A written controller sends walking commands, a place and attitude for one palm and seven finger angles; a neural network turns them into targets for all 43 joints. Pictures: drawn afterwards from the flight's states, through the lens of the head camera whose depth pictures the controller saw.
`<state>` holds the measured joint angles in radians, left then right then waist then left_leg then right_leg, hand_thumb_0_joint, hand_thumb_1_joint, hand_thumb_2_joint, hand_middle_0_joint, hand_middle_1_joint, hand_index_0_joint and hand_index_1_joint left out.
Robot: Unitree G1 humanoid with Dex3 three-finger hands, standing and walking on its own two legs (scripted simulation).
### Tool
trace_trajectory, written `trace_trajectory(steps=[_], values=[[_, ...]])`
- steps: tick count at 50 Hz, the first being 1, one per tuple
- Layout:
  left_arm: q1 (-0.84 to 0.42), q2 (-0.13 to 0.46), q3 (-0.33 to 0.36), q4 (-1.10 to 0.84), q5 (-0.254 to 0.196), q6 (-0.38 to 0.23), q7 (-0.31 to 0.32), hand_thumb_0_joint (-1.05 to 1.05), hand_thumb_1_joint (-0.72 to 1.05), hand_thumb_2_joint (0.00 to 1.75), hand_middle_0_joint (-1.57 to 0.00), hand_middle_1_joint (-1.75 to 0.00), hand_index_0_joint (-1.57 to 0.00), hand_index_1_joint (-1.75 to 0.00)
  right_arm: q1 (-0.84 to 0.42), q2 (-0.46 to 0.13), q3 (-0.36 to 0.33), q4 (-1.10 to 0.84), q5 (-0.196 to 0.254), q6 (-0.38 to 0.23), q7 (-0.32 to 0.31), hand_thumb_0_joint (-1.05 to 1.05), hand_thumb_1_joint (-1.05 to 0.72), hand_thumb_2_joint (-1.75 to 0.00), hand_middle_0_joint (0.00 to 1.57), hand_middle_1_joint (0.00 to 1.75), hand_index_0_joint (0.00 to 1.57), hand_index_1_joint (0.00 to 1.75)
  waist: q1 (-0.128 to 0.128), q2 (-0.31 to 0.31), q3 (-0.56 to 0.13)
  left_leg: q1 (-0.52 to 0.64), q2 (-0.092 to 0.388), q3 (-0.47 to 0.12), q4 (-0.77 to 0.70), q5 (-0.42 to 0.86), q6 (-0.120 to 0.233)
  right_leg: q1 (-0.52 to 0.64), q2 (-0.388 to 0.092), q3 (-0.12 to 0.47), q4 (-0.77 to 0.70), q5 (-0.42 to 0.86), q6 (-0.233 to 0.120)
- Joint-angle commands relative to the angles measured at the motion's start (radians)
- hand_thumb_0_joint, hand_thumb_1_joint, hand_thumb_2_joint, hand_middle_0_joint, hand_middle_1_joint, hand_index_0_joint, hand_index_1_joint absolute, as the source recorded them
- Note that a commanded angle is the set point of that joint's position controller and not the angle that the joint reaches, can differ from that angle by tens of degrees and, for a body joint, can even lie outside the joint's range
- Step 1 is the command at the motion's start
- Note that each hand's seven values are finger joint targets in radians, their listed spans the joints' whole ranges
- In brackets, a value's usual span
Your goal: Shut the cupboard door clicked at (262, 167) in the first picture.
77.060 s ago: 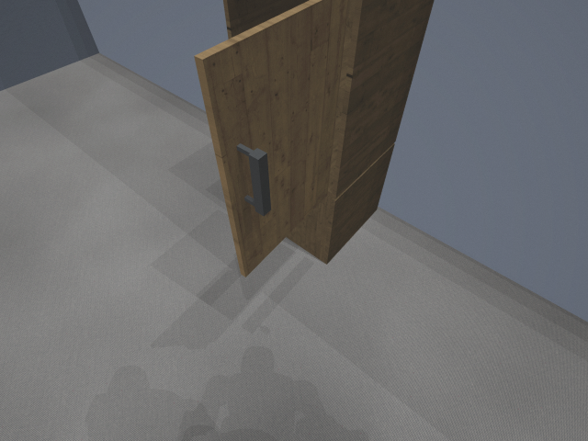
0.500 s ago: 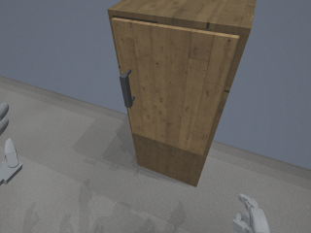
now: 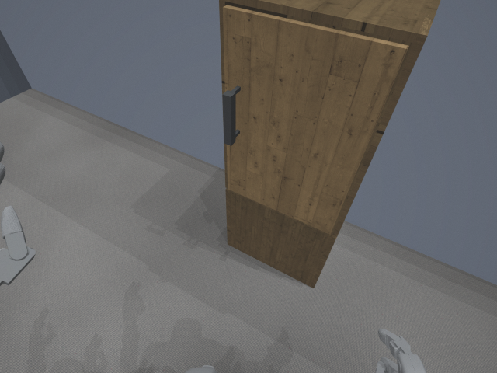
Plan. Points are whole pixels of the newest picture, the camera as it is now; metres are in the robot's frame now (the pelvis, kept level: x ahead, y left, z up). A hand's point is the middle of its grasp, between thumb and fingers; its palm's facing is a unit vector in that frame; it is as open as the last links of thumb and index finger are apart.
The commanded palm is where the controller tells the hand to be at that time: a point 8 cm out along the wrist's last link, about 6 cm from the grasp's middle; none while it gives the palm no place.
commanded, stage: step back with the hand held close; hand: left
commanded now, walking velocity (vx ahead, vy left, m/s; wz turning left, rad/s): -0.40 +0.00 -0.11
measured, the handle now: (233, 115) +0.73 +0.09 +0.01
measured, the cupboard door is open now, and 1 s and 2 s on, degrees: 0 0 0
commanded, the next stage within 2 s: stop stepping back and stand still in 0.32 s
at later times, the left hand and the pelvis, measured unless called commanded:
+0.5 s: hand out of the picture +0.10 +0.30 +0.19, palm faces +0.41 -0.78 -0.48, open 7.4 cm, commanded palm +0.03 +0.34 +0.19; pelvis -0.11 +0.04 +0.00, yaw +0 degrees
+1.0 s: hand out of the picture +0.03 +0.32 +0.20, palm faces +0.48 -0.81 -0.34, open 7.4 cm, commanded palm -0.02 +0.34 +0.19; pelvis -0.18 +0.05 +0.00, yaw -3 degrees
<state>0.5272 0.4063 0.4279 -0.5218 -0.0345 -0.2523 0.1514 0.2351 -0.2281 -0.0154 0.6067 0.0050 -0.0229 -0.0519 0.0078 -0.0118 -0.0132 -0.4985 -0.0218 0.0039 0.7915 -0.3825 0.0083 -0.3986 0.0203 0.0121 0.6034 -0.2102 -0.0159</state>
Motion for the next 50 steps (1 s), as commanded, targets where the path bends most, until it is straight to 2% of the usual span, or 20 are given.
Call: trace_trajectory(steps=[1, 2, 4, 5, 8, 10, 13, 17, 20, 22, 23, 25, 28, 31, 35, 38, 43, 46, 48, 50], values=[[-0.104, 0.213, 0.12, -0.147, -0.01, -0.038, 0.039, 0.0, 0.9, 0.9, -0.2, -0.3, -0.2, -0.3, -0.106, -0.093, -0.031, -0.148, 0.001, -0.052, -0.02, 0.0, -0.9, -0.9, 0.2, 0.3, 0.2, 0.3, -0.025, -0.08, -0.042, 0.173, 0.044, -0.026, -0.174, 0.04, 0.005, -0.104, -0.224, 0.216, -0.223, -0.065, -0.068], [-0.126, 0.218, 0.119, -0.158, -0.011, -0.042, 0.038, 0.0, 0.9, 0.9, -0.2, -0.3, -0.2, -0.3, -0.124, -0.111, -0.035, -0.148, 0.002, -0.056, -0.029, 0.0, -0.9, -0.9, 0.2, 0.3, 0.2, 0.3, -0.024, 0.016, -0.013, 0.166, 0.064, -0.052, -0.298, 0.052, 0.017, -0.109, -0.157, 0.159, -0.162, -0.079, -0.034], [-0.095, 0.202, 0.138, -0.165, -0.006, -0.059, 0.04, 0.0, 0.9, 0.9, -0.2, -0.3, -0.2, -0.3, -0.127, -0.132, -0.04, -0.156, 0.0, -0.071, -0.042, 0.0, -0.9, -0.9, 0.2, 0.3, 0.2, 0.3, -0.014, 0.221, -0.055, -0.05, 0.253, -0.237, -0.472, 0.034, 0.101, 0.097, -0.006, 0.053, 0.104, -0.002, 0.032], [-0.097, 0.213, 0.164, -0.176, -0.007, -0.06, 0.04, 0.0, 0.9, 0.9, -0.2, -0.3, -0.2, -0.3, -0.114, -0.118, -0.048, -0.158, 0.001, -0.08, -0.042, 0.0, -0.9, -0.9, 0.2, 0.3, 0.2, 0.3, 0.0, 0.186, -0.101, -0.069, 0.274, -0.223, -0.454, 0.12, 0.107, 0.166, 0.015, 0.034, 0.154, 0.03, 0.039], [-0.049, 0.207, 0.199, -0.17, 0.006, -0.068, 0.013, 0.0, 0.9, 0.9, -0.2, -0.3, -0.2, -0.3, -0.128, -0.133, -0.061, -0.178, 0.0, -0.095, -0.028, 0.0, -0.9, -0.9, 0.2, 0.3, 0.2, 0.3, 0.0, 0.245, -0.109, -0.352, 0.321, -0.223, -0.532, -0.301, 0.141, 0.376, 0.034, 0.037, 0.269, -0.041, 0.048], [-0.055, 0.198, 0.186, -0.21, 0.001, -0.076, 0.002, 0.0, 0.9, 0.9, -0.2, -0.3, -0.2, -0.3, -0.12, -0.126, -0.059, -0.174, 0.002, -0.104, -0.023, 0.0, -0.9, -0.9, 0.2, 0.3, 0.2, 0.3, -0.005, 0.137, -0.1, -0.307, 0.263, -0.163, -0.415, -0.187, 0.118, 0.351, 0.006, 0.085, 0.166, 0.08, 0.034], [-0.057, 0.23, 0.162, -0.251, -0.013, -0.08, 0.005, 0.0, 0.9, 0.9, -0.2, -0.3, -0.2, -0.3, -0.101, -0.087, -0.049, -0.158, 0.001, -0.113, -0.017, 0.0, -0.9, -0.9, 0.2, 0.3, 0.2, 0.3, -0.024, -0.071, -0.184, -0.003, 0.08, -0.004, -0.154, 0.071, -0.007, 0.134, -0.205, 0.346, -0.098, 0.348, -0.051], [-0.026, 0.286, 0.194, -0.277, -0.007, -0.056, 0.032, 0.0, 0.9, 0.9, -0.2, -0.3, -0.2, -0.3, -0.132, -0.072, -0.054, -0.153, -0.009, -0.084, -0.013, 0.0, -0.9, -0.9, 0.2, 0.3, 0.2, 0.3, -0.009, -0.078, -0.22, 0.069, 0.04, -0.032, 0.076, -0.056, -0.036, 0.063, -0.322, 0.409, -0.217, 0.289, -0.136], [0.003, 0.253, 0.197, -0.235, -0.012, -0.039, 0.03, 0.0, 0.9, 0.9, -0.2, -0.3, -0.2, -0.3, -0.113, -0.067, -0.041, -0.139, -0.006, -0.05, -0.023, 0.0, -0.9, -0.9, 0.2, 0.3, 0.2, 0.3, -0.031, -0.051, -0.129, 0.176, 0.055, -0.028, -0.248, 0.106, -0.014, -0.026, -0.196, 0.228, -0.127, 0.202, -0.06], [-0.001, 0.242, 0.209, -0.226, -0.017, -0.05, 0.029, 0.0, 0.9, 0.9, -0.2, -0.3, -0.2, -0.3, -0.128, -0.114, -0.057, -0.159, -0.005, -0.061, -0.044, 0.0, -0.9, -0.9, 0.2, 0.3, 0.2, 0.3, -0.016, 0.218, -0.107, 0.083, 0.245, -0.223, -0.462, 0.231, 0.062, 0.027, 0.009, 0.056, 0.107, 0.022, 0.034], [0.032, 0.221, 0.216, -0.175, -0.023, -0.05, 0.029, 0.0, 0.9, 0.9, -0.2, -0.3, -0.2, -0.3, -0.099, -0.095, -0.056, -0.153, -0.007, -0.074, -0.045, 0.0, -0.9, -0.9, 0.2, 0.3, 0.2, 0.3, -0.009, 0.258, -0.133, 0.056, 0.318, -0.23, -0.485, 0.233, 0.093, 0.07, 0.03, 0.022, 0.205, -0.127, 0.037], [0.015, 0.203, 0.22, -0.146, -0.016, -0.05, 0.022, 0.0, 0.9, 0.9, -0.2, -0.3, -0.2, -0.3, -0.083, -0.115, -0.053, -0.158, -0.008, -0.103, -0.037, 0.0, -0.9, -0.9, 0.2, 0.3, 0.2, 0.3, -0.017, 0.298, -0.115, -0.153, 0.376, -0.307, -0.631, -0.317, 0.134, 0.186, 0.047, 0.027, 0.387, -0.208, 0.045], [-0.031, 0.137, 0.126, -0.182, -0.016, -0.034, 0.015, 0.0, 0.9, 0.9, -0.2, -0.3, -0.2, -0.3, -0.078, -0.115, -0.044, -0.155, 0.008, -0.129, -0.027, 0.0, -0.9, -0.9, 0.2, 0.3, 0.2, 0.3, -0.018, 0.162, -0.074, -0.018, 0.306, -0.21, -0.539, -0.264, 0.09, 0.132, 0.027, -0.006, 0.162, -0.203, 0.045], [-0.052, 0.114, 0.055, -0.212, -0.013, 0.002, 0.011, 0.0, 0.9, 0.9, -0.2, -0.3, -0.2, -0.3, -0.077, -0.116, -0.029, -0.151, 0.008, -0.141, -0.025, 0.0, -0.9, -0.9, 0.2, 0.3, 0.2, 0.3, -0.024, 0.186, -0.053, 0.079, 0.219, -0.139, -0.557, -0.311, 0.018, 0.153, 0.058, -0.075, -0.083, -0.227, 0.021], [-0.146, 0.17, 0.074, -0.262, -0.016, 0.013, 0.024, 0.0, 0.9, 0.9, -0.2, -0.3, -0.2, -0.3, -0.075, -0.104, -0.016, -0.128, -0.009, -0.155, -0.026, 0.0, -0.9, -0.9, 0.2, 0.3, 0.2, 0.3, -0.025, 0.209, -0.11, 0.271, 0.153, -0.08, -0.49, -0.075, -0.02, 0.126, 0.001, -0.02, -0.225, -0.167, -0.025], [-0.072, 0.217, 0.128, -0.276, -0.032, 0.02, 0.032, 0.0, 0.9, 0.9, -0.2, -0.3, -0.2, -0.3, -0.101, -0.083, -0.022, -0.138, -0.008, -0.143, -0.027, 0.0, -0.9, -0.9, 0.2, 0.3, 0.2, 0.3, -0.016, 0.022, -0.203, 0.359, 0.089, 0.0, -0.275, 0.092, -0.019, 0.102, -0.096, 0.102, -0.291, -0.212, -0.066], [-0.027, 0.22, 0.156, -0.201, -0.033, 0.038, 0.049, 0.0, 0.9, 0.9, -0.2, -0.3, -0.2, -0.3, -0.112, -0.078, -0.013, -0.121, -0.008, -0.075, -0.034, 0.0, -0.9, -0.9, 0.2, 0.3, 0.2, 0.3, -0.027, -0.048, 0.015, 0.108, 0.073, 0.011, 0.031, 0.056, -0.023, -0.023, -0.275, 0.311, -0.405, -0.506, -0.199], [-0.155, 0.186, 0.097, -0.05, -0.014, 0.032, 0.047, 0.0, 0.9, 0.9, -0.2, -0.3, -0.2, -0.3, -0.095, -0.094, -0.005, -0.105, -0.002, -0.074, -0.043, 0.0, -0.9, -0.9, 0.2, 0.3, 0.2, 0.3, -0.046, -0.056, 0.154, 0.148, 0.099, -0.007, -0.088, -0.003, 0.002, -0.133, -0.235, 0.223, -0.321, -0.547, -0.149], [-0.194, 0.167, 0.07, 0.04, -0.005, 0.036, 0.042, 0.0, 0.9, 0.9, -0.2, -0.3, -0.2, -0.3, -0.081, -0.118, -0.006, -0.105, 0.0, -0.083, -0.057, 0.0, -0.9, -0.9, 0.2, 0.3, 0.2, 0.3, -0.047, 0.043, 0.194, 0.188, 0.103, -0.058, -0.273, -0.089, 0.035, -0.152, -0.13, 0.119, -0.18, -0.485, -0.097], [-0.219, 0.142, 0.048, 0.013, -0.007, 0.025, 0.038, 0.0, 0.9, 0.9, -0.2, -0.3, -0.2, -0.3, -0.059, -0.145, -0.012, -0.119, 0.009, -0.098, -0.058, 0.0, -0.9, -0.9, 0.2, 0.3, 0.2, 0.3, -0.049, 0.246, 0.172, 0.229, 0.263, -0.393, -0.519, -0.229, 0.118, -0.161, 0.011, -0.008, 0.088, -0.268, -0.014]])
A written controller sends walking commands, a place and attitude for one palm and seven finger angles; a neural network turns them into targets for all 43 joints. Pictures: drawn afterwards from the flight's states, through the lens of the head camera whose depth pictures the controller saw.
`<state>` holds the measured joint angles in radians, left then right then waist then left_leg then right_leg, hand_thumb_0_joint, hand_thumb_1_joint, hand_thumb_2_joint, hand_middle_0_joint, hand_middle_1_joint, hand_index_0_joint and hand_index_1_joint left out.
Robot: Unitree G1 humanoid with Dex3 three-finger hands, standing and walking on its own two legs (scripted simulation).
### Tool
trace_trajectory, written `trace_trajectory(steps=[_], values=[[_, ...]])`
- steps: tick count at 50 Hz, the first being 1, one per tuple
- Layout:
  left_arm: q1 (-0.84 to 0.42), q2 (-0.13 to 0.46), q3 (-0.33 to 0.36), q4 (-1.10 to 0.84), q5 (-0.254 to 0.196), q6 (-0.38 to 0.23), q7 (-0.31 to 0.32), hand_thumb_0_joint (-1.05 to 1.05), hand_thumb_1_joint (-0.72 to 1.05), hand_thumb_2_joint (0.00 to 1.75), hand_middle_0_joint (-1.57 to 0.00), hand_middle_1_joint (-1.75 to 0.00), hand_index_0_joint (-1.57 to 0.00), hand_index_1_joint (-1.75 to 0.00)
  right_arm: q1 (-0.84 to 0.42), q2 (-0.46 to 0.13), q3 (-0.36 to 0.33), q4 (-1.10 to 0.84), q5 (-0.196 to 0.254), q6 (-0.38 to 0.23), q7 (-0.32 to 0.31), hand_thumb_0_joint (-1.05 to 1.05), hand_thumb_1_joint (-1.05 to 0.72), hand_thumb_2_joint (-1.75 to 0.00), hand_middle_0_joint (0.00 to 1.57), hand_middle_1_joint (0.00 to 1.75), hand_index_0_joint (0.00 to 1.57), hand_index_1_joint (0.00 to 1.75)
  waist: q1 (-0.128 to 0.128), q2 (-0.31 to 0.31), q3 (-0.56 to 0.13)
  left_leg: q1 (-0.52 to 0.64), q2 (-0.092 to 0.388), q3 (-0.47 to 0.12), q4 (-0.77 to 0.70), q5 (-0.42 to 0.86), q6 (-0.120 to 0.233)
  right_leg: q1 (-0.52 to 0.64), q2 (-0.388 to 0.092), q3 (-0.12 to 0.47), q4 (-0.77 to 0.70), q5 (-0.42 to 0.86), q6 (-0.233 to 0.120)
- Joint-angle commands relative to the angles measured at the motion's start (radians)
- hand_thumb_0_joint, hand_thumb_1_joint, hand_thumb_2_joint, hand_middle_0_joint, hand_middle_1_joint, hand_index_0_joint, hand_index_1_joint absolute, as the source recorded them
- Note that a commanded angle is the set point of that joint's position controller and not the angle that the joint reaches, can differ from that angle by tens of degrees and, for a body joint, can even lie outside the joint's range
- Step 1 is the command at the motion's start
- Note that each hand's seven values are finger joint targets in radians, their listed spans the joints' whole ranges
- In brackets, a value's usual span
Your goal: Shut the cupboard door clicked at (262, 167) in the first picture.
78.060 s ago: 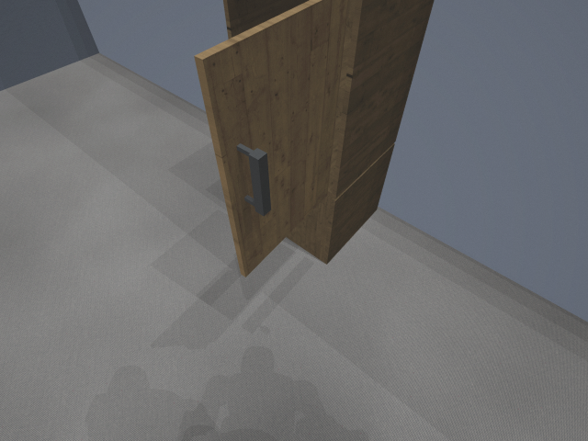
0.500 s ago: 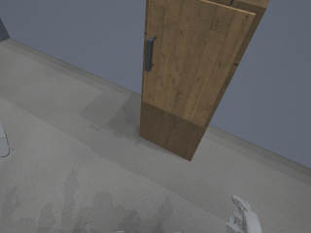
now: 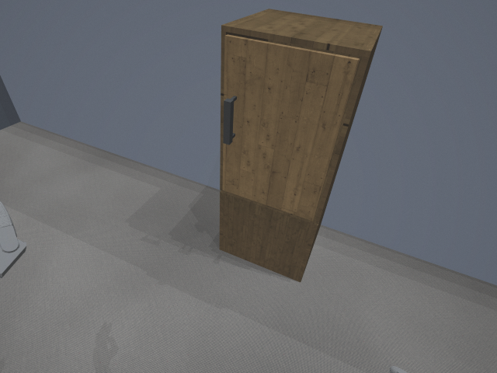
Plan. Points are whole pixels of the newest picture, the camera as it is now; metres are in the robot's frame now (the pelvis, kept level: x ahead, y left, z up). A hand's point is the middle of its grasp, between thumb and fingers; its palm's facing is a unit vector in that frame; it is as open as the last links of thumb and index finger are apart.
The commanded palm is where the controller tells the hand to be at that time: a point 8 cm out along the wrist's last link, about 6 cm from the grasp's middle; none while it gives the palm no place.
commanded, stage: stop stepping back and stand still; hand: left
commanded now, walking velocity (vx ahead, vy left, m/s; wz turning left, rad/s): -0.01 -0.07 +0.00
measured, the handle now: (231, 120) +0.91 +0.09 +0.01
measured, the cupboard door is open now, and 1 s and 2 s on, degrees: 0 0 0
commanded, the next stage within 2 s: let the arm hang, fingers relaxed in 1.42 s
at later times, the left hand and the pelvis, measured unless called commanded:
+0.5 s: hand (70, 231) +0.24 +0.25 +0.18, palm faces +0.48 -0.77 -0.42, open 7.4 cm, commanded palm +0.18 +0.27 +0.20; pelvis +0.03 -0.02 +0.01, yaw -2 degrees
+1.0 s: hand (60, 236) +0.24 +0.27 +0.17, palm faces +0.37 -0.81 -0.45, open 7.4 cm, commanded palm +0.19 +0.30 +0.20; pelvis +0.03 +0.01 +0.02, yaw -4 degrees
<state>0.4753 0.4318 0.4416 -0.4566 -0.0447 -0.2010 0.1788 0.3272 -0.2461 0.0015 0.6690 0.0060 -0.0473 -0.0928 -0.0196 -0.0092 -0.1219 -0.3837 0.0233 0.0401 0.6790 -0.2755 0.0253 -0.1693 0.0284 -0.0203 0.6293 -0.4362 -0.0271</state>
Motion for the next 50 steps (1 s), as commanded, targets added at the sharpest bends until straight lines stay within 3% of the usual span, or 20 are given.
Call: trace_trajectory(steps=[1, 2, 3, 5, 7, 9, 11, 13, 15, 16, 18, 20, 23, 25, 26, 30, 35, 38, 41, 50], values=[[-0.158, 0.129, 0.036, -0.075, 0.004, -0.036, 0.006, 0.0, 0.9, 0.9, -0.2, -0.3, -0.2, -0.3, -0.167, -0.107, -0.019, -0.178, 0.005, -0.084, -0.013, 0.0, -0.9, -0.9, 0.2, 0.3, 0.2, 0.3, -0.014, 0.299, 0.225, 0.079, 0.276, -0.536, -0.53, -0.524, 0.1, -0.349, 0.01, 0.009, 0.178, -0.058, 0.015], [-0.17, 0.158, 0.053, -0.113, 0.007, -0.04, 0.002, 0.0, 0.9, 0.9, -0.2, -0.3, -0.2, -0.3, -0.181, -0.099, -0.017, -0.181, -0.004, -0.093, -0.014, 0.0, -0.9, -0.9, 0.2, 0.3, 0.2, 0.3, -0.005, 0.275, 0.219, 0.031, 0.294, -0.572, -0.576, -0.564, 0.097, -0.325, -0.004, 0.04, 0.251, -0.053, 0.017], [-0.152, 0.152, 0.049, -0.154, 0.007, -0.042, -0.001, 0.0, 0.9, 0.9, -0.2, -0.3, -0.2, -0.3, -0.178, -0.088, -0.02, -0.178, -0.013, -0.102, -0.007, 0.0, -0.9, -0.9, 0.2, 0.3, 0.2, 0.3, 0.003, 0.176, 0.168, 0.032, 0.291, -0.556, -0.581, -0.524, 0.085, -0.281, -0.004, 0.043, 0.269, -0.034, 0.015], [-0.112, 0.148, 0.046, -0.264, 0.002, -0.044, -0.005, 0.0, 0.9, 0.9, -0.2, -0.3, -0.2, -0.3, -0.187, -0.085, -0.028, -0.186, -0.017, -0.119, 0.007, 0.0, -0.9, -0.9, 0.2, 0.3, 0.2, 0.3, 0.014, 0.107, 0.075, 0.057, 0.258, -0.403, -0.553, -0.387, 0.068, -0.173, -0.009, 0.021, 0.179, -0.003, 0.014], [-0.01, 0.192, 0.095, -0.37, -0.004, -0.044, -0.002, 0.0, 0.9, 0.9, -0.2, -0.3, -0.2, -0.3, -0.196, -0.085, -0.027, -0.195, -0.017, -0.129, 0.018, 0.0, -0.9, -0.9, 0.2, 0.3, 0.2, 0.3, 0.029, 0.18, -0.019, 0.11, 0.203, -0.247, -0.521, -0.292, 0.032, -0.073, 0.009, -0.031, 0.034, 0.028, 0.015], [0.08, 0.189, 0.11, -0.399, -0.002, -0.042, 0.003, 0.0, 0.9, 0.9, -0.2, -0.3, -0.2, -0.3, -0.199, -0.074, -0.019, -0.203, -0.022, -0.118, 0.022, 0.0, -0.9, -0.9, 0.2, 0.3, 0.2, 0.3, 0.019, 0.249, -0.026, 0.022, 0.161, -0.162, -0.485, -0.315, 0.005, 0.056, 0.01, -0.055, -0.094, 0.083, 0.009], [0.121, 0.2, 0.142, -0.356, 0.002, -0.036, 0.01, 0.0, 0.9, 0.9, -0.2, -0.3, -0.2, -0.3, -0.184, -0.071, -0.023, -0.205, -0.023, -0.099, 0.023, 0.0, -0.9, -0.9, 0.2, 0.3, 0.2, 0.3, 0.008, 0.225, -0.005, -0.054, 0.112, -0.101, -0.399, -0.319, -0.006, 0.115, -0.01, -0.018, -0.175, 0.077, -0.012], [0.117, 0.2, 0.16, -0.278, -0.003, -0.027, 0.017, 0.0, 0.9, 0.9, -0.2, -0.3, -0.2, -0.3, -0.172, -0.06, -0.023, -0.201, -0.029, -0.075, 0.02, 0.0, -0.9, -0.9, 0.2, 0.3, 0.2, 0.3, -0.002, 0.114, 0.038, -0.071, 0.063, -0.054, -0.219, -0.227, -0.017, 0.039, -0.121, 0.15, -0.283, -0.007, -0.073], [0.082, 0.193, 0.16, -0.209, -0.011, -0.015, 0.024, 0.0, 0.9, 0.9, -0.2, -0.3, -0.2, -0.3, -0.154, -0.059, -0.03, -0.175, -0.023, -0.059, 0.022, 0.0, -0.9, -0.9, 0.2, 0.3, 0.2, 0.3, 0.002, -0.047, 0.067, -0.063, 0.023, -0.037, -0.002, -0.104, -0.031, -0.078, -0.28, 0.415, -0.426, -0.153, -0.141], [0.068, 0.173, 0.138, -0.185, -0.011, -0.013, 0.028, 0.0, 0.9, 0.9, -0.2, -0.3, -0.2, -0.3, -0.156, -0.057, -0.031, -0.171, -0.014, -0.054, 0.025, 0.0, -0.9, -0.9, 0.2, 0.3, 0.2, 0.3, 0.0, -0.06, 0.095, -0.062, 0.022, -0.049, 0.056, -0.073, -0.034, -0.107, -0.308, 0.439, -0.44, -0.107, -0.157], [0.053, 0.151, 0.114, -0.113, -0.014, -0.014, 0.029, 0.0, 0.9, 0.9, -0.2, -0.3, -0.2, -0.3, -0.155, -0.06, -0.026, -0.168, -0.005, -0.052, 0.026, 0.0, -0.9, -0.9, 0.2, 0.3, 0.2, 0.3, -0.004, -0.097, 0.095, -0.085, 0.029, -0.068, 0.045, -0.04, -0.035, -0.027, -0.296, 0.361, -0.372, 0.165, -0.153], [0.004, 0.13, 0.074, -0.06, -0.007, -0.016, 0.024, 0.0, 0.9, 0.9, -0.2, -0.3, -0.2, -0.3, -0.163, -0.063, -0.022, -0.152, 0.002, -0.054, 0.023, 0.0, -0.9, -0.9, 0.2, 0.3, 0.2, 0.3, 0.0, -0.099, 0.094, -0.034, 0.03, -0.056, -0.068, -0.022, -0.024, 0.009, -0.247, 0.239, -0.286, 0.378, -0.1], [-0.062, 0.11, 0.018, -0.063, 0.002, -0.013, 0.013, 0.0, 0.9, 0.9, -0.2, -0.3, -0.2, -0.3, -0.189, -0.082, -0.032, -0.153, 0.008, -0.066, 0.012, 0.0, -0.9, -0.9, 0.2, 0.3, 0.2, 0.3, 0.013, -0.033, 0.078, 0.141, 0.044, -0.055, -0.193, 0.207, 0.003, -0.042, -0.155, 0.131, -0.212, 0.501, -0.003], [-0.104, 0.12, 0.007, -0.125, 0.004, -0.021, 0.004, 0.0, 0.9, 0.9, -0.2, -0.3, -0.2, -0.3, -0.2, -0.091, -0.038, -0.17, 0.014, -0.07, 0.01, 0.0, -0.9, -0.9, 0.2, 0.3, 0.2, 0.3, 0.022, -0.011, 0.057, 0.188, 0.072, -0.065, -0.192, 0.288, 0.013, -0.047, -0.121, 0.118, -0.21, 0.515, 0.048], [-0.066, 0.134, 0.028, -0.119, 0.008, -0.018, 0.003, 0.0, 0.9, 0.9, -0.2, -0.3, -0.2, -0.3, -0.196, -0.089, -0.042, -0.177, 0.014, -0.07, 0.01, 0.0, -0.9, -0.9, 0.2, 0.3, 0.2, 0.3, 0.023, -0.039, 0.049, 0.193, 0.066, -0.048, -0.167, 0.32, 0.016, -0.033, -0.118, 0.117, -0.209, 0.586, 0.052], [-0.053, 0.196, 0.093, -0.282, 0.007, -0.042, 0.009, 0.0, 0.9, 0.9, -0.2, -0.3, -0.2, -0.3, -0.205, -0.073, -0.034, -0.206, 0.011, -0.067, 0.013, 0.0, -0.9, -0.9, 0.2, 0.3, 0.2, 0.3, 0.021, 0.052, -0.049, 0.2, 0.053, -0.038, -0.162, 0.478, 0.003, 0.082, -0.122, 0.084, -0.14, 0.762, 0.025], [0.106, 0.203, 0.152, -0.299, -0.012, -0.048, 0.014, 0.0, 0.9, 0.9, -0.2, -0.3, -0.2, -0.3, -0.19, -0.064, -0.034, -0.231, 0.011, -0.049, 0.019, 0.0, -0.9, -0.9, 0.2, 0.3, 0.2, 0.3, 0.015, 0.13, -0.08, 0.182, 0.058, -0.048, -0.157, 0.492, -0.014, 0.11, -0.121, 0.095, -0.148, 0.726, 0.002], [0.177, 0.181, 0.153, -0.224, -0.022, -0.038, 0.009, 0.0, 0.9, 0.9, -0.2, -0.3, -0.2, -0.3, -0.178, -0.061, -0.034, -0.232, 0.014, -0.033, 0.021, 0.0, -0.9, -0.9, 0.2, 0.3, 0.2, 0.3, 0.009, 0.101, -0.069, 0.167, 0.067, -0.047, -0.16, 0.478, -0.021, 0.103, -0.116, 0.097, -0.16, 0.732, 0.003], [0.153, 0.153, 0.123, -0.156, -0.026, -0.025, 0.003, 0.0, 0.9, 0.9, -0.2, -0.3, -0.2, -0.3, -0.172, -0.073, -0.035, -0.225, 0.016, -0.024, 0.02, 0.0, -0.9, -0.9, 0.2, 0.3, 0.2, 0.3, 0.004, 0.048, -0.038, 0.159, 0.076, -0.057, -0.178, 0.417, -0.02, 0.063, -0.108, 0.093, -0.185, 0.658, 0.01], [-0.016, 0.143, 0.047, -0.217, -0.008, -0.016, 0.0, 0.0, 0.9, 0.9, -0.2, -0.3, -0.2, -0.3, -0.199, -0.081, -0.023, -0.22, 0.009, -0.052, 0.001, 0.0, -0.9, -0.9, 0.2, 0.3, 0.2, 0.3, 0.017, 0.063, 0.011, 0.135, 0.081, -0.101, -0.291, 0.196, 0.0, 0.02, -0.077, 0.066, -0.23, 0.356, 0.024]])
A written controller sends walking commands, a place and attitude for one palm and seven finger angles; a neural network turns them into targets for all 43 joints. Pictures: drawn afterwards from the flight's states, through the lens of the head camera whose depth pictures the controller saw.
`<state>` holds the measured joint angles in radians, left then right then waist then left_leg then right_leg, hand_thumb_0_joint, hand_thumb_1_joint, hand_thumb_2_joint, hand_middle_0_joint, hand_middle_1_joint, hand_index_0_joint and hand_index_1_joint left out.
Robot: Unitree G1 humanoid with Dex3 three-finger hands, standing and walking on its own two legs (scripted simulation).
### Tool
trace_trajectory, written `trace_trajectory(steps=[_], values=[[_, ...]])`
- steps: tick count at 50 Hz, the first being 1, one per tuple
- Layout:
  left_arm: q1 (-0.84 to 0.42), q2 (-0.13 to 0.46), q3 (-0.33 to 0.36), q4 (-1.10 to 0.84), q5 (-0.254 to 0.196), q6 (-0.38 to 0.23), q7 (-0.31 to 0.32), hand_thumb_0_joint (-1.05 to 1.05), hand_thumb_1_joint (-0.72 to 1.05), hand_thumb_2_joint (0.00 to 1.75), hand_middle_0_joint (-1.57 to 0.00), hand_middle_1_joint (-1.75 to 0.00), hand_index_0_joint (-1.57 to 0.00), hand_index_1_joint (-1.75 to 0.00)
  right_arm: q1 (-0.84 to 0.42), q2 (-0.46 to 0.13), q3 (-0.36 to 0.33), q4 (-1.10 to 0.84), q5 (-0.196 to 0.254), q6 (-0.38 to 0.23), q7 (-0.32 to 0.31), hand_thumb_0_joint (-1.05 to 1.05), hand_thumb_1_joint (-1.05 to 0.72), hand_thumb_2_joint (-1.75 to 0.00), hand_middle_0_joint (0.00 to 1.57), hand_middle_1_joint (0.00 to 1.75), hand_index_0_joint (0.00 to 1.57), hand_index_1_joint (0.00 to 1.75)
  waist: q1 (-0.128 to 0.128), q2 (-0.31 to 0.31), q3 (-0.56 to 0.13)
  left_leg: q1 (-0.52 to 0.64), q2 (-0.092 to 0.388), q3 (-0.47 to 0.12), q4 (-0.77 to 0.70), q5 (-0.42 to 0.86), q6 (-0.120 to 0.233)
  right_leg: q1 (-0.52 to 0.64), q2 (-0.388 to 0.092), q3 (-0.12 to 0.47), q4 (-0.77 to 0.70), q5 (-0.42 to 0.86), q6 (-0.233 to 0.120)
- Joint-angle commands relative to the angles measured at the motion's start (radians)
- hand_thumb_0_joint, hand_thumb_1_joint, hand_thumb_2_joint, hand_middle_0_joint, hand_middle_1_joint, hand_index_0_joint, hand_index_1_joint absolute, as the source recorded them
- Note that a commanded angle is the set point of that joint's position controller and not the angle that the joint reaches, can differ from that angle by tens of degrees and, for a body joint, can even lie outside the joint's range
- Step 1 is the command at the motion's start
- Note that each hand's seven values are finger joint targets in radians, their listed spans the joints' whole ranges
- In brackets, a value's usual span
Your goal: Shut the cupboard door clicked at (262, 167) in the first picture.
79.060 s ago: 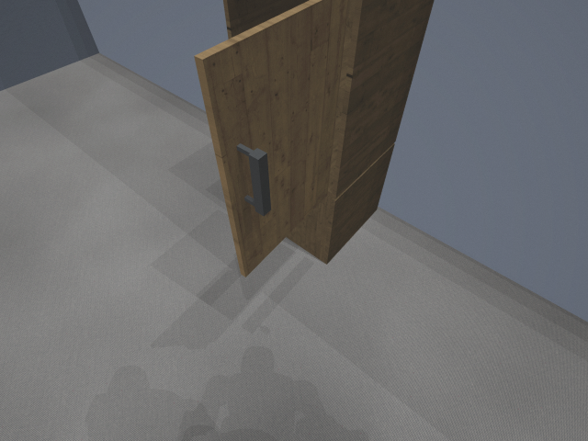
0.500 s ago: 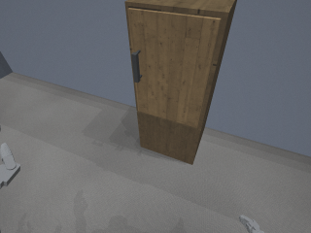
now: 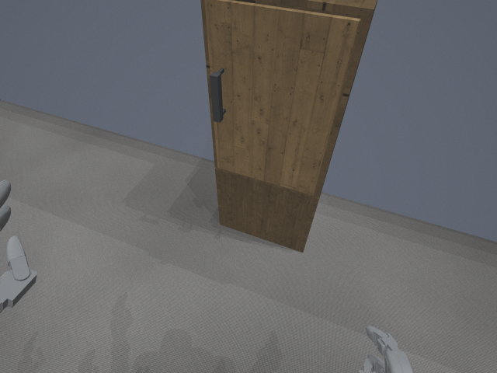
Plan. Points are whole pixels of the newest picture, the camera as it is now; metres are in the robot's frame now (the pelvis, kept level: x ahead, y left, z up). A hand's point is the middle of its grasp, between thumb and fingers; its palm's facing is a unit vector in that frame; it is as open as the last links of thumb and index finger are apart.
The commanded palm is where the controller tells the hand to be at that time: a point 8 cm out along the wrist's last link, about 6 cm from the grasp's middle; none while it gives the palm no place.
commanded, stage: stop stepping back and stand still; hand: left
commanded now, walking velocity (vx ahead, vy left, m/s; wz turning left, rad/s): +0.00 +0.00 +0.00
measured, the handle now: (219, 95) +0.87 +0.14 -0.01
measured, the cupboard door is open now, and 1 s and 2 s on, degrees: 0 0 0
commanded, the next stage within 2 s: let the arm hang, fingers relaxed in 0.42 s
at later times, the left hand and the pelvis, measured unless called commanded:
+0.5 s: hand (8, 293) +0.17 +0.29 +0.14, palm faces +0.43 -0.80 -0.41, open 7.4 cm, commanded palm none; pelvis -0.02 +0.02 +0.00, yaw +1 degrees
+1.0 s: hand out of the picture -0.06 +0.20 -0.18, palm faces +0.01 -0.98 -0.19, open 7.2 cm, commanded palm none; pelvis -0.04 +0.01 +0.00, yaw +1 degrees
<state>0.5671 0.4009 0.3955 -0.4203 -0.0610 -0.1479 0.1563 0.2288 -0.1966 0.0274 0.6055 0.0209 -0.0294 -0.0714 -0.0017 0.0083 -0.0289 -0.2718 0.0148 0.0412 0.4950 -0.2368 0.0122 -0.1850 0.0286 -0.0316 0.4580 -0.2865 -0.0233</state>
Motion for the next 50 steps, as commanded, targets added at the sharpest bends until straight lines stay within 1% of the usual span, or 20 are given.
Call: trace_trajectory(steps=[1, 2, 4, 7, 10, 14, 19, 25, 26, 27, 28, 29, 31, 32, 35, 37, 41, 44, 46, 50], values=[[-0.122, 0.181, 0.098, -0.26, 0.01, -0.071, 0.025, 0.0, 0.9, 0.9, -0.2, -0.3, -0.2, -0.3, -0.104, -0.129, -0.046, -0.157, -0.009, -0.074, -0.022, 0.0, -0.9, -0.9, 0.2, 0.3, 0.2, 0.3, 0.0, 0.06, -0.069, 0.013, 0.087, -0.107, -0.124, 0.113, 0.014, 0.029, -0.075, 0.076, -0.068, 0.168, 0.021], [-0.145, 0.213, 0.122, -0.287, 0.014, -0.075, 0.028, 0.0, 0.9, 0.9, -0.2, -0.3, -0.2, -0.3, -0.108, -0.132, -0.047, -0.155, -0.012, -0.078, -0.024, 0.0, -0.9, -0.9, 0.2, 0.3, 0.2, 0.3, 0.002, 0.068, -0.065, 0.005, 0.083, -0.108, -0.133, 0.06, 0.014, 0.024, -0.076, 0.082, -0.082, 0.131, 0.02], [-0.138, 0.188, 0.111, -0.276, 0.017, -0.082, 0.029, 0.0, 0.9, 0.9, -0.2, -0.3, -0.2, -0.3, -0.108, -0.123, -0.042, -0.152, -0.015, -0.084, -0.022, 0.0, -0.9, -0.9, 0.2, 0.3, 0.2, 0.3, 0.0, 0.08, -0.043, -0.019, 0.077, -0.116, -0.156, -0.026, 0.014, 0.02, -0.075, 0.081, -0.101, 0.067, 0.016], [-0.108, 0.209, 0.146, -0.264, 0.019, -0.09, 0.032, 0.0, 0.9, 0.9, -0.2, -0.3, -0.2, -0.3, -0.104, -0.125, -0.046, -0.148, -0.02, -0.089, -0.02, 0.0, -0.9, -0.9, 0.2, 0.3, 0.2, 0.3, 0.002, 0.115, -0.035, -0.045, 0.071, -0.118, -0.169, -0.101, 0.012, 0.021, -0.075, 0.091, -0.125, 0.021, 0.009], [-0.072, 0.169, 0.124, -0.229, 0.016, -0.093, 0.029, 0.0, 0.9, 0.9, -0.2, -0.3, -0.2, -0.3, -0.098, -0.12, -0.046, -0.146, -0.017, -0.09, -0.013, 0.0, -0.9, -0.9, 0.2, 0.3, 0.2, 0.3, -0.001, 0.1, -0.035, -0.045, 0.067, -0.115, -0.164, -0.096, 0.006, 0.019, -0.071, 0.087, -0.133, 0.021, 0.007], [-0.049, 0.152, 0.113, -0.181, 0.013, -0.086, 0.024, 0.0, 0.9, 0.9, -0.2, -0.3, -0.2, -0.3, -0.098, -0.125, -0.047, -0.146, -0.013, -0.09, -0.011, 0.0, -0.9, -0.9, 0.2, 0.3, 0.2, 0.3, -0.001, 0.071, -0.016, -0.062, 0.076, -0.125, -0.188, -0.114, 0.004, 0.012, -0.06, 0.072, -0.137, 0.019, 0.015], [-0.073, 0.147, 0.096, -0.191, 0.015, -0.084, 0.023, 0.0, 0.9, 0.9, -0.2, -0.3, -0.2, -0.3, -0.097, -0.129, -0.051, -0.144, -0.011, -0.095, -0.013, 0.0, -0.9, -0.9, 0.2, 0.3, 0.2, 0.3, 0.0, 0.054, -0.045, -0.036, 0.071, -0.117, -0.176, -0.052, 0.004, 0.023, -0.059, 0.067, -0.128, 0.065, 0.018], [-0.1, 0.17, 0.109, -0.255, 0.02, -0.09, 0.028, 0.0, 0.9, 0.9, -0.2, -0.3, -0.2, -0.3, -0.105, -0.127, -0.05, -0.146, -0.014, -0.104, -0.02, 0.0, -0.9, -0.9, 0.2, 0.3, 0.2, 0.3, 0.005, 0.099, -0.085, -0.012, 0.074, -0.119, -0.177, 0.024, 0.004, 0.059, -0.053, 0.051, -0.089, 0.134, 0.022], [-0.105, -0.016, -0.319, 0.54, 0.077, 0.04, -0.117, 0.0, 0.9, 0.9, -0.2, -0.3, -0.2, -0.3, -0.172, -0.304, -0.088, 0.069, -0.005, -0.167, 0.074, 0.0, -0.9, -0.9, 0.2, 0.3, 0.2, 0.3, -0.023, 0.083, 0.048, -0.06, 0.089, -0.124, 0.001, 0.3, 0.011, -0.091, -0.116, -0.002, 0.035, 0.259, -0.001], [-0.118, -0.032, -0.292, 0.573, 0.08, 0.125, -0.139, 0.0, 0.9, 0.9, -0.2, -0.3, -0.2, -0.3, -0.068, -0.266, -0.102, 0.104, -0.016, -0.11, 0.078, 0.0, -0.9, -0.9, 0.2, 0.3, 0.2, 0.3, -0.022, 0.077, -0.059, 0.051, 0.091, -0.085, 0.009, 0.407, -0.017, -0.097, -0.117, 0.067, -0.017, 0.247, -0.01], [-0.126, -0.025, -0.293, 0.551, 0.075, 0.154, -0.143, 0.0, 0.9, 0.9, -0.2, -0.3, -0.2, -0.3, -0.044, -0.265, -0.097, 0.082, -0.015, -0.088, 0.074, 0.0, -0.9, -0.9, 0.2, 0.3, 0.2, 0.3, -0.022, 0.088, -0.047, 0.073, 0.098, -0.085, 0.01, 0.409, -0.009, -0.117, -0.105, 0.047, -0.004, 0.185, -0.011], [-0.152, -0.029, -0.296, 0.587, 0.076, 0.15, -0.145, 0.0, 0.9, 0.9, -0.2, -0.3, -0.2, -0.3, -0.039, -0.263, -0.093, 0.093, -0.022, -0.075, 0.075, 0.0, -0.9, -0.9, 0.2, 0.3, 0.2, 0.3, -0.016, 0.064, -0.072, 0.044, 0.116, -0.111, 0.003, 0.377, 0.017, -0.115, -0.088, 0.03, 0.038, 0.109, -0.014], [-0.193, -0.006, -0.303, 0.691, 0.084, 0.144, -0.15, 0.0, 0.9, 0.9, -0.2, -0.3, -0.2, -0.3, -0.06, -0.274, -0.078, 0.102, -0.029, -0.045, 0.075, 0.0, -0.9, -0.9, 0.2, 0.3, 0.2, 0.3, -0.005, -0.034, -0.044, -0.019, 0.128, -0.161, -0.045, 0.278, 0.048, -0.081, -0.071, 0.035, 0.061, 0.041, -0.015], [-0.208, 0.008, -0.31, 0.751, 0.088, 0.141, -0.152, 0.0, 0.9, 0.9, -0.2, -0.3, -0.2, -0.3, -0.07, -0.277, -0.075, 0.106, -0.034, -0.037, 0.075, 0.0, -0.9, -0.9, 0.2, 0.3, 0.2, 0.3, -0.001, -0.097, -0.039, -0.026, 0.126, -0.175, -0.056, 0.253, 0.049, -0.069, -0.074, 0.053, 0.048, 0.044, -0.018], [-0.258, 0.02, -0.321, 0.924, 0.089, 0.141, -0.15, 0.0, 0.9, 0.9, -0.2, -0.3, -0.2, -0.3, -0.069, -0.259, -0.066, 0.143, -0.042, -0.011, 0.076, 0.0, -0.9, -0.9, 0.2, 0.3, 0.2, 0.3, -0.004, -0.179, -0.038, -0.01, 0.084, -0.163, -0.048, 0.145, 0.044, -0.069, -0.116, 0.12, -0.006, 0.044, -0.035], [-0.278, 0.012, -0.34, 1.023, 0.085, 0.148, -0.145, 0.0, 0.9, 0.9, -0.2, -0.3, -0.2, -0.3, -0.061, -0.233, -0.053, 0.172, -0.044, 0.009, 0.076, 0.0, -0.9, -0.9, 0.2, 0.3, 0.2, 0.3, -0.011, -0.127, -0.017, 0.021, 0.06, -0.144, -0.046, 0.082, 0.032, -0.112, -0.136, 0.145, -0.048, -0.017, -0.043], [-0.268, -0.017, -0.353, 1.194, 0.08, 0.149, -0.143, 0.0, 0.9, 0.9, -0.2, -0.3, -0.2, -0.3, -0.042, -0.191, -0.044, 0.244, -0.048, 0.023, 0.068, 0.0, -0.9, -0.9, 0.2, 0.3, 0.2, 0.3, -0.006, 0.099, 0.004, -0.002, 0.062, -0.152, -0.127, -0.036, 0.029, -0.073, -0.113, 0.14, -0.064, -0.04, -0.036], [-0.237, -0.03, -0.343, 1.292, 0.078, 0.141, -0.141, 0.0, 0.9, 0.9, -0.2, -0.3, -0.2, -0.3, -0.017, -0.179, -0.049, 0.292, -0.045, 0.022, 0.059, 0.0, -0.9, -0.9, 0.2, 0.3, 0.2, 0.3, 0.004, 0.156, -0.023, 0.006, 0.068, -0.153, -0.136, -0.027, 0.032, -0.015, -0.115, 0.129, -0.085, 0.011, -0.043], [-0.234, -0.024, -0.348, 1.344, 0.074, 0.138, -0.143, 0.0, 0.9, 0.9, -0.2, -0.3, -0.2, -0.3, -0.003, -0.178, -0.051, 0.325, -0.041, 0.023, 0.054, 0.0, -0.9, -0.9, 0.2, 0.3, 0.2, 0.3, 0.004, 0.161, -0.012, 0.009, 0.071, -0.152, -0.14, -0.035, 0.03, -0.006, -0.119, 0.131, -0.106, 0.014, -0.047], [-0.25, -0.032, -0.354, 1.423, 0.073, 0.133, -0.143, 0.0, 0.9, 0.9, -0.2, -0.3, -0.2, -0.3, 0.041, -0.184, -0.059, 0.375, -0.037, 0.026, 0.047, 0.0, -0.9, -0.9, 0.2, 0.3, 0.2, 0.3, -0.009, 0.058, 0.045, 0.042, 0.077, -0.151, -0.147, -0.048, 0.028, -0.058, -0.126, 0.139, -0.159, -0.042, -0.051]])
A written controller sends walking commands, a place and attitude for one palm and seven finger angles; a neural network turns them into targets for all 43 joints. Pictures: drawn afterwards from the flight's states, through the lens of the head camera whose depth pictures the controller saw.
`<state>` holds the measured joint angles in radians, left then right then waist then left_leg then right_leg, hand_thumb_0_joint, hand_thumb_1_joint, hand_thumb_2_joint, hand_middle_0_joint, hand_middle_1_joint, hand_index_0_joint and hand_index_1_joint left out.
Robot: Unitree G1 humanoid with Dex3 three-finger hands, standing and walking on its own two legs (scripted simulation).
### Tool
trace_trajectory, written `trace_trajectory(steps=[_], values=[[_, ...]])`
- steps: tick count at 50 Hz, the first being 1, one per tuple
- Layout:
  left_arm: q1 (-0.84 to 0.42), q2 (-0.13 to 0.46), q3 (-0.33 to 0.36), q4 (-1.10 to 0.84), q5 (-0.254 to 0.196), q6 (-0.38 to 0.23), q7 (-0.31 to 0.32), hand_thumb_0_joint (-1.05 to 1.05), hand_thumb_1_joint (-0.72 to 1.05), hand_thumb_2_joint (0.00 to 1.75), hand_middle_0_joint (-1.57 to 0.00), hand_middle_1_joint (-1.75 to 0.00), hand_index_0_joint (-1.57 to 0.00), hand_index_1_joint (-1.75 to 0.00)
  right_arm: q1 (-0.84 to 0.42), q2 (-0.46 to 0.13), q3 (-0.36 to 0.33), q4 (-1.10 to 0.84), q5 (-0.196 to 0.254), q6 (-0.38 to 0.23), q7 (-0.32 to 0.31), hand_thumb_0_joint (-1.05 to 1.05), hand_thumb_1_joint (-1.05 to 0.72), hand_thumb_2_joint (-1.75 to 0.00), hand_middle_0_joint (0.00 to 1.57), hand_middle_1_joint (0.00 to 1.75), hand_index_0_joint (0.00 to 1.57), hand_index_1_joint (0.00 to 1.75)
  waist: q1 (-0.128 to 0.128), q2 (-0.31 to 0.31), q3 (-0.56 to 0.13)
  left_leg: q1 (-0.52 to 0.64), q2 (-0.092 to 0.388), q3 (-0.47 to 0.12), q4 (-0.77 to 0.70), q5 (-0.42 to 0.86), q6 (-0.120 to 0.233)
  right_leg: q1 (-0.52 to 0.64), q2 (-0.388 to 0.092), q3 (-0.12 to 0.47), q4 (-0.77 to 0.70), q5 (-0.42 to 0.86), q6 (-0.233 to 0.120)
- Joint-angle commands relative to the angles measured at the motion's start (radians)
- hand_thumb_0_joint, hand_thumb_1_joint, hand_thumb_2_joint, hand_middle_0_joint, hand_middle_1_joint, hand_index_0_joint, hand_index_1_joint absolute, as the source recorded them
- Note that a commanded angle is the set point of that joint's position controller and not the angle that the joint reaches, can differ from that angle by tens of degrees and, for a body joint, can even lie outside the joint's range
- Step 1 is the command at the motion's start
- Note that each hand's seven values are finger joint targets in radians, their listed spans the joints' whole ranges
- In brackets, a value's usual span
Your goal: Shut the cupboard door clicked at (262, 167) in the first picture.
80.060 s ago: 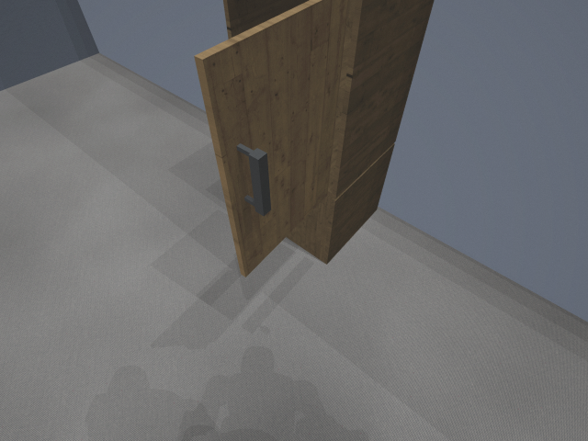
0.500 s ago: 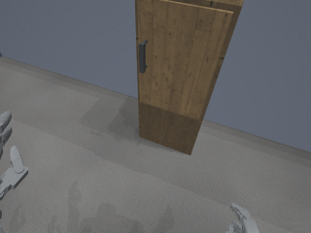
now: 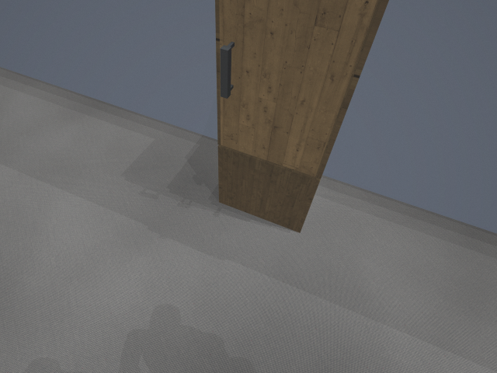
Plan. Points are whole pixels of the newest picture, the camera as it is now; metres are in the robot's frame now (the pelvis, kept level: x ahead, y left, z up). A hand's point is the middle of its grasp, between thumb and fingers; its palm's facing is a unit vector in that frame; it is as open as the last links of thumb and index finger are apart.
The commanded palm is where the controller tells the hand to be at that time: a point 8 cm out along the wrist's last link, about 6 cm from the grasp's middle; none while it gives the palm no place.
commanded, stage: let the arm hang, fingers relaxed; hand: left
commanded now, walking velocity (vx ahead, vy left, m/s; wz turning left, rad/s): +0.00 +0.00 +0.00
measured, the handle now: (228, 70) +0.91 +0.11 -0.01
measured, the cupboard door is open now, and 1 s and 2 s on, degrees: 0 0 0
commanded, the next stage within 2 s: look to check the result in 0.62 s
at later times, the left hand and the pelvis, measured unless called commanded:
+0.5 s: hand out of the picture +0.06 +0.20 -0.17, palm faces -0.03 -0.97 -0.23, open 7.4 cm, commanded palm none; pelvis +0.01 +0.00 +0.01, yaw -1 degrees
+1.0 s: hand out of the picture +0.05 +0.21 -0.16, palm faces -0.03 -0.97 -0.25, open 7.4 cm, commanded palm none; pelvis +0.03 +0.00 +0.01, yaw -1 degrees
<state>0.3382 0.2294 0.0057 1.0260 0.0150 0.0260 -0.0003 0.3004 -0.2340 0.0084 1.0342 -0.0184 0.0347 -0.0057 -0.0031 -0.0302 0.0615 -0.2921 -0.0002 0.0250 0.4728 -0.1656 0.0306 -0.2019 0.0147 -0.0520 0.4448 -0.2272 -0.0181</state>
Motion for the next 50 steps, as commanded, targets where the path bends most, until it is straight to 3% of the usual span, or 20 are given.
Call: trace_trajectory(steps=[1, 4, 10, 19, 23, 33, 50], values=[[-0.023, 0.139, 0.035, -0.009, -0.003, -0.039, 0.014, 0.0, 0.9, 0.9, -0.2, -0.3, -0.2, -0.3, -0.021, -0.146, -0.041, -0.042, 0.002, -0.036, -0.02, 0.0, -0.9, -0.9, 0.2, 0.3, 0.2, 0.3, -0.009, 0.091, -0.03, 0.06, 0.093, -0.136, -0.134, -0.14, 0.011, -0.051, -0.109, 0.16, -0.152, -0.118, -0.056], [-0.025, 0.135, 0.035, 0.025, -0.001, -0.037, 0.016, 0.0, 0.9, 0.9, -0.2, -0.3, -0.2, -0.3, -0.002, -0.145, -0.044, -0.017, 0.001, -0.034, -0.022, 0.0, -0.9, -0.9, 0.2, 0.3, 0.2, 0.3, -0.01, 0.034, 0.006, 0.053, 0.099, -0.139, -0.155, -0.17, 0.014, -0.068, -0.105, 0.153, -0.164, -0.155, -0.052], [-0.028, 0.137, 0.035, 0.051, 0.0, -0.036, 0.018, 0.0, 0.9, 0.9, -0.2, -0.3, -0.2, -0.3, 0.001, -0.143, -0.046, 0.007, 0.0, -0.036, -0.021, 0.0, -0.9, -0.9, 0.2, 0.3, 0.2, 0.3, -0.007, -0.017, 0.015, 0.064, 0.097, -0.126, -0.161, -0.153, 0.017, -0.077, -0.108, 0.158, -0.172, -0.167, -0.049], [-0.055, 0.144, 0.035, 0.054, -0.001, -0.043, 0.022, 0.0, 0.9, 0.9, -0.2, -0.3, -0.2, -0.3, -0.036, -0.134, -0.038, 0.025, 0.002, -0.05, -0.02, 0.0, -0.9, -0.9, 0.2, 0.3, 0.2, 0.3, 0.0, 0.024, -0.015, 0.088, 0.106, -0.121, -0.177, -0.028, 0.013, -0.012, -0.109, 0.146, -0.146, -0.014, -0.039], [-0.067, 0.146, 0.034, 0.055, 0.0, -0.043, 0.022, 0.0, 0.9, 0.9, -0.2, -0.3, -0.2, -0.3, -0.055, -0.133, -0.039, 0.027, 0.003, -0.049, -0.02, 0.0, -0.9, -0.9, 0.2, 0.3, 0.2, 0.3, 0.0, 0.039, 0.004, 0.097, 0.103, -0.118, -0.18, -0.021, 0.009, -0.017, -0.113, 0.144, -0.158, -0.009, -0.036], [-0.091, 0.15, 0.036, 0.057, -0.002, -0.048, 0.021, 0.0, 0.9, 0.9, -0.2, -0.3, -0.2, -0.3, -0.075, -0.146, -0.038, 0.029, 0.004, -0.054, -0.023, 0.0, -0.9, -0.9, 0.2, 0.3, 0.2, 0.3, -0.003, 0.065, -0.034, 0.138, 0.109, -0.11, -0.176, 0.064, 0.005, 0.031, -0.118, 0.142, -0.169, 0.064, -0.034], [-0.092, 0.155, 0.03, 0.079, -0.004, -0.048, 0.022, 0.0, 0.9, 0.9, -0.2, -0.3, -0.2, -0.3, -0.098, -0.167, -0.036, 0.038, 0.006, -0.051, -0.025, 0.0, -0.9, -0.9, 0.2, 0.3, 0.2, 0.3, -0.006, 0.034, -0.04, 0.189, 0.116, -0.11, -0.185, 0.093, 0.006, 0.041, -0.119, 0.138, -0.182, 0.087, -0.029]])
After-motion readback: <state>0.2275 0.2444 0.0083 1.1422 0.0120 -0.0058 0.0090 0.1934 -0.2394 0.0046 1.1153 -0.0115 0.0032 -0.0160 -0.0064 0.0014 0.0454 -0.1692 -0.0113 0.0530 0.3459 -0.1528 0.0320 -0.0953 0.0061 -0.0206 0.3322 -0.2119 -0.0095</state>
